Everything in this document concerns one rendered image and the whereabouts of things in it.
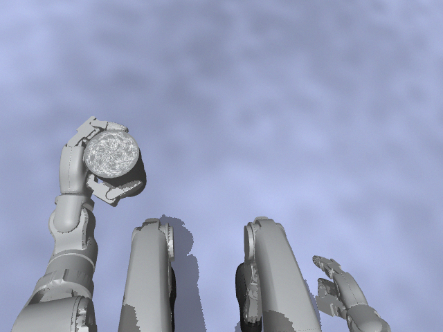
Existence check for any right robot foot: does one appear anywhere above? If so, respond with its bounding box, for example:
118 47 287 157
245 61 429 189
235 263 262 332

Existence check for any right robot hand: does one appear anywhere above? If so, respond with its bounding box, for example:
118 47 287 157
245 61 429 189
312 256 369 320

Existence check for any left robot arm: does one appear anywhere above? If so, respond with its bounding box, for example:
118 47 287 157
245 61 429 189
11 193 98 332

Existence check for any cup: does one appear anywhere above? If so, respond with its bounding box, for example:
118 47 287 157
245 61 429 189
84 129 147 197

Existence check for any left robot hand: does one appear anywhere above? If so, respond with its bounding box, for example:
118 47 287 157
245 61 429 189
59 116 143 207

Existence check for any right robot arm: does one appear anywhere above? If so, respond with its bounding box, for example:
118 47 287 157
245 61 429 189
346 304 391 332

